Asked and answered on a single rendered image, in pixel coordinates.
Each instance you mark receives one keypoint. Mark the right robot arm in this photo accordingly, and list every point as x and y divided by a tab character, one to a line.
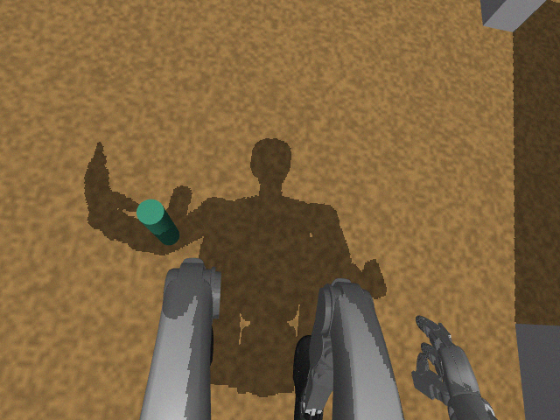
469	407

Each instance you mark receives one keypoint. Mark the right robot hand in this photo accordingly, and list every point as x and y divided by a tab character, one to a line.
451	364

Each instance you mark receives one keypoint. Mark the right robot foot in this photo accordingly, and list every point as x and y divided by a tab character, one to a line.
301	368

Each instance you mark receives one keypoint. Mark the can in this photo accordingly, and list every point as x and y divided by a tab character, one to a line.
153	215

